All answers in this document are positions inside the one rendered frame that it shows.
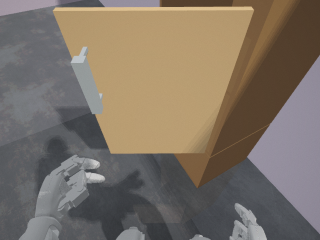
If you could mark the left robot forearm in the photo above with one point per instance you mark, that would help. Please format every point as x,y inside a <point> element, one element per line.
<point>42,228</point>

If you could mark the cupboard door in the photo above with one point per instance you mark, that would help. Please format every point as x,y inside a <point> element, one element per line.
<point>163,71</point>

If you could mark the robot left hand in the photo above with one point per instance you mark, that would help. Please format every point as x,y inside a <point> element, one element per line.
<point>56,196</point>

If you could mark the handle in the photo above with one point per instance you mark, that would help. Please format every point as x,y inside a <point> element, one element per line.
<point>87,83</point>

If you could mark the robot right hand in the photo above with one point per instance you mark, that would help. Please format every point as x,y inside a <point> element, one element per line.
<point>253,230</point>

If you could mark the left robot thigh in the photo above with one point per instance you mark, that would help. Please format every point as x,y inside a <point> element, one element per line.
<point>131,234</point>

